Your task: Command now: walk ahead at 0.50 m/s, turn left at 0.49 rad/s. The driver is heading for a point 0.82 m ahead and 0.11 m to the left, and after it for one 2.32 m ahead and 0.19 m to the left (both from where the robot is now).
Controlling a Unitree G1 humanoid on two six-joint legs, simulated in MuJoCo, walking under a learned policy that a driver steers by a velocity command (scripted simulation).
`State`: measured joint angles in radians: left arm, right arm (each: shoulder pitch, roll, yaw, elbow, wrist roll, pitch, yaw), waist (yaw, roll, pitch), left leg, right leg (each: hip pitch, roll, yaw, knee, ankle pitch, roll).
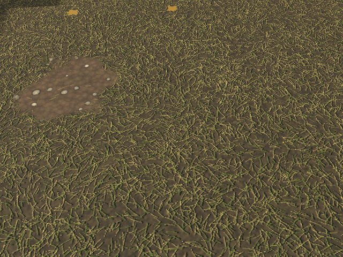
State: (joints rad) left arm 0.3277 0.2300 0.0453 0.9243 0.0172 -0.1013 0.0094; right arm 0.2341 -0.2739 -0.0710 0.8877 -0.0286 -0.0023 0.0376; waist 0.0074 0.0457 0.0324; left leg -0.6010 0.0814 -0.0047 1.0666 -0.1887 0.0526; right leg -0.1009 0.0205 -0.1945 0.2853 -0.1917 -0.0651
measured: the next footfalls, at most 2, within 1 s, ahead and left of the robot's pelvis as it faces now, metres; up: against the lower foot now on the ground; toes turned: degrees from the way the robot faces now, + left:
left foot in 0.28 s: +0.29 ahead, +0.12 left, +0.00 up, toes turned +16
right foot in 0.84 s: +0.38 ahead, -0.02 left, +0.00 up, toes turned +8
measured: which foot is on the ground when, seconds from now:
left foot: up 0.00-0.26, down 0.28-0.86, up 0.88-1.00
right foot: down 0.00-0.30, up 0.32-0.82, down 0.84-1.00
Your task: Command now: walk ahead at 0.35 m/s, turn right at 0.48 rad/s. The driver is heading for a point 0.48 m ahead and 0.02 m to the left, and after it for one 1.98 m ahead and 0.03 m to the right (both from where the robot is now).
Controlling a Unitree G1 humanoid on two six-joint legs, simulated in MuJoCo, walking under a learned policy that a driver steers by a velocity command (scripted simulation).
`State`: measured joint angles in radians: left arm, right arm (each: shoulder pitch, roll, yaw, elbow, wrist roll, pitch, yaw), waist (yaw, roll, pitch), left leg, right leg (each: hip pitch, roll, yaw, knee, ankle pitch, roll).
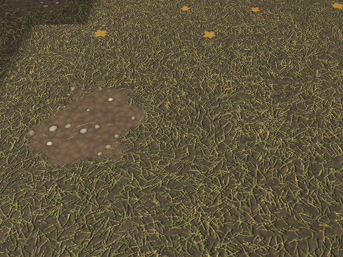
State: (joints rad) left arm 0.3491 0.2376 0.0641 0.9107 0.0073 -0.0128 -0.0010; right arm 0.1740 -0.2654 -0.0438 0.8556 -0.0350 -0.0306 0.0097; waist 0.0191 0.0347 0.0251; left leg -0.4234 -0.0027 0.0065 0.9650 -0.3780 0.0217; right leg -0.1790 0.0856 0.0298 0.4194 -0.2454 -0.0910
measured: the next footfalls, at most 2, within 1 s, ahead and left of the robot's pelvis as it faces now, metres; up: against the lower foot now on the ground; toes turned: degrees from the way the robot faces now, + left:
left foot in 0.32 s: +0.28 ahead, +0.13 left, +0.00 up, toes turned -5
right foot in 0.80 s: +0.50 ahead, -0.07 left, +0.00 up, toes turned -9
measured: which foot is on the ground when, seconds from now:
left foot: up 0.00-0.30, down 0.32-0.80, up 0.82-1.00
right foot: down 0.00-0.34, up 0.36-0.78, down 0.80-1.00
